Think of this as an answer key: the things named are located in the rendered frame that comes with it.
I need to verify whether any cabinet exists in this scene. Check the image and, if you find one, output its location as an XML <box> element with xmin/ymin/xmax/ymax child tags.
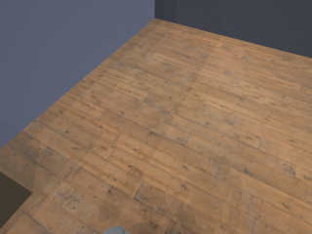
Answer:
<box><xmin>0</xmin><ymin>172</ymin><xmax>32</xmax><ymax>228</ymax></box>

